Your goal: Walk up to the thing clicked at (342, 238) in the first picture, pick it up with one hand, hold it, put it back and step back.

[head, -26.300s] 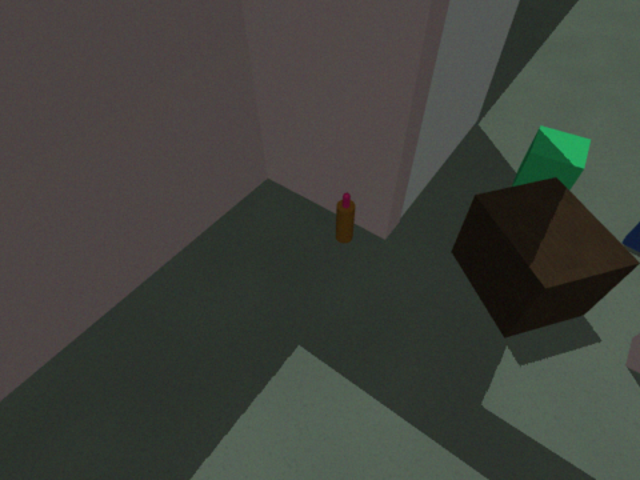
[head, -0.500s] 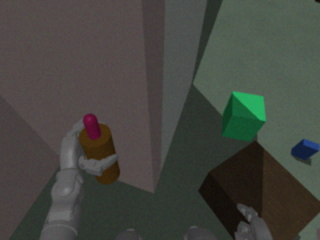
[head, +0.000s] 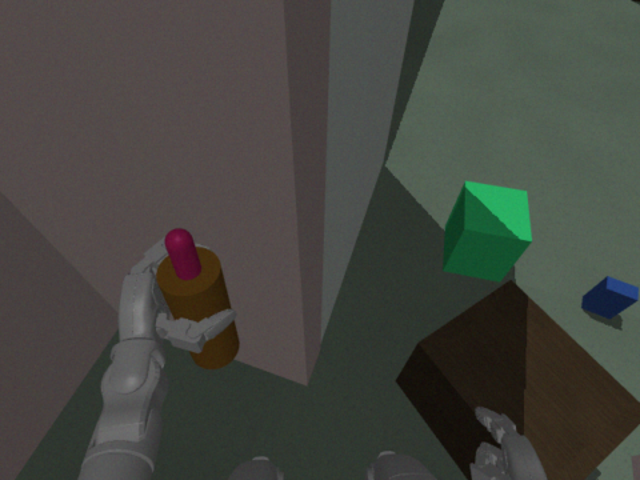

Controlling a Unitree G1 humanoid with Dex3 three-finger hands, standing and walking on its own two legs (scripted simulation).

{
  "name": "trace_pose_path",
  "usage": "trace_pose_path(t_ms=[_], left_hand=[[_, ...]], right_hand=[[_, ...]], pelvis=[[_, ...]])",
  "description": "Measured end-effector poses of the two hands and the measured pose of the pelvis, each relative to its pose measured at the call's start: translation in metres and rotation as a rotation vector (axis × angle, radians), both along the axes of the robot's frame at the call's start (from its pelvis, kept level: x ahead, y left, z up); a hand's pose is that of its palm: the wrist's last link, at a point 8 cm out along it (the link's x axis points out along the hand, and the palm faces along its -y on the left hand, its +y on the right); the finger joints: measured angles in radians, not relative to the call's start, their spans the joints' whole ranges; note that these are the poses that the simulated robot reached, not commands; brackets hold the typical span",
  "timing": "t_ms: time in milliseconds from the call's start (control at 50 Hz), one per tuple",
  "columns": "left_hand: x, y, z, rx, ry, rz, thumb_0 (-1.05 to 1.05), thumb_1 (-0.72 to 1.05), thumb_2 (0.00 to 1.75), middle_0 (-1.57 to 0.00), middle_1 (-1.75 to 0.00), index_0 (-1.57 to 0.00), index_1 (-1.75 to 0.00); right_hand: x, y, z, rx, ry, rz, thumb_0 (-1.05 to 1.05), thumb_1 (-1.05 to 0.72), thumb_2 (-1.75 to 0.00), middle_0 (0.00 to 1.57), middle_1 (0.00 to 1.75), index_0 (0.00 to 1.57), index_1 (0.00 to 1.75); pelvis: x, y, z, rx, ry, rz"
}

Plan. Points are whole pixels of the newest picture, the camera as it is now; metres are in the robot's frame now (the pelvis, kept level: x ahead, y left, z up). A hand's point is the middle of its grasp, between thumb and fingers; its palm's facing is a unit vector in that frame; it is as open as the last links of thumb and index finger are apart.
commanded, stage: crouch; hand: left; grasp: from the side
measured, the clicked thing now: (199, 300) +0.32 +0.15 +0.03
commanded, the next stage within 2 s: lower in 1.70 s
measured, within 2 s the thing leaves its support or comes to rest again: neither
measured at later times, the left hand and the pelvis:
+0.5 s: hand (213, 341) +0.34 +0.18 -0.17, palm faces +0.15 -0.99 -0.04, open 10.2 cm; pelvis -0.04 +0.00 -0.14, yaw -1 degrees
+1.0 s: hand (226, 374) +0.35 +0.20 -0.39, palm faces +0.16 -0.99 -0.05, open 10.2 cm; pelvis -0.08 +0.00 -0.32, yaw -3 degrees
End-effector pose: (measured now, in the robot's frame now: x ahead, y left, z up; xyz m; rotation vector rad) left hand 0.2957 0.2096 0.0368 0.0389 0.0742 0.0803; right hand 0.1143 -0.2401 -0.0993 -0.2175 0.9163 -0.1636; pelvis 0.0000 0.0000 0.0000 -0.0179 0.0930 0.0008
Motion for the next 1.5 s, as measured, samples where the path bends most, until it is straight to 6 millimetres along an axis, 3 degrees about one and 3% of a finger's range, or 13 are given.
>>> trace_pose_path(t_ms=[140, 280, 460, 640, 920, 1040, 1220, 1500], left_hand=[[0.003, 0.002, -0.029, -0.020, 0.021, 0.026, 0.02, -0.40, 1.01, -0.75, -1.06, -0.73, -1.04], [0.005, 0.007, -0.087, -0.022, 0.020, 0.038, 0.02, -0.41, 1.01, -0.75, -1.05, -0.73, -1.03], [0.016, 0.019, -0.184, 0.004, -0.018, 0.054, 0.02, -0.41, 1.01, -0.77, -1.04, -0.75, -1.01], [0.024, 0.031, -0.273, 0.015, -0.012, 0.089, 0.02, -0.41, 1.01, -0.77, -1.03, -0.75, -1.01], [0.027, 0.036, -0.394, 0.008, 0.009, 0.079, 0.02, -0.41, 1.03, -0.76, -1.06, -0.73, -1.03], [0.028, 0.041, -0.428, 0.007, 0.008, 0.091, 0.02, -0.41, 1.03, -0.76, -1.06, -0.73, -1.03], [0.034, 0.047, -0.463, 0.005, 0.001, 0.095, 0.02, -0.41, 1.03, -0.76, -1.05, -0.74, -1.03], [0.038, 0.051, -0.511, -0.002, 0.016, 0.068, 0.02, -0.41, 1.03, -0.76, -1.05, -0.73, -1.03]], right_hand=[[-0.006, -0.003, -0.010, -0.005, 0.030, 0.014, 0.00, -0.89, -0.90, 0.20, 0.30, 0.20, 0.30], [-0.023, -0.013, -0.045, -0.026, 0.102, 0.030, 0.00, -0.89, -0.90, 0.20, 0.30, 0.20, 0.30], [-0.041, -0.026, -0.130, -0.058, 0.191, 0.045, 0.00, -0.91, -0.91, 0.20, 0.30, 0.20, 0.30], [-0.052, -0.023, -0.217, -0.043, 0.252, 0.063, 0.00, -0.93, -0.91, 0.20, 0.30, 0.20, 0.30], [-0.090, -0.025, -0.318, -0.064, 0.352, 0.078, 0.00, -0.94, -0.92, 0.20, 0.30, 0.20, 0.30], [-0.105, -0.029, -0.349, -0.077, 0.378, 0.073, 0.00, -0.95, -0.92, 0.20, 0.30, 0.20, 0.30], [-0.119, -0.032, -0.383, -0.096, 0.402, 0.090, 0.00, -0.95, -0.92, 0.20, 0.30, 0.20, 0.30], [-0.120, -0.032, -0.404, -0.143, 0.441, 0.135, 0.00, -0.94, -0.92, 0.20, 0.30, 0.20, 0.30]], pelvis=[[-0.007, 0.000, -0.010, 0.001, 0.049, -0.002], [-0.020, -0.001, -0.043, -0.002, 0.166, -0.004], [-0.034, -0.002, -0.125, -0.015, 0.344, -0.010], [-0.051, -0.001, -0.201, -0.020, 0.448, -0.020], [-0.075, 0.001, -0.301, -0.028, 0.490, -0.028], [-0.082, 0.001, -0.334, -0.031, 0.474, -0.031], [-0.090, 0.002, -0.373, -0.036, 0.439, -0.039], [-0.090, 0.007, -0.404, -0.065, 0.407, -0.058]])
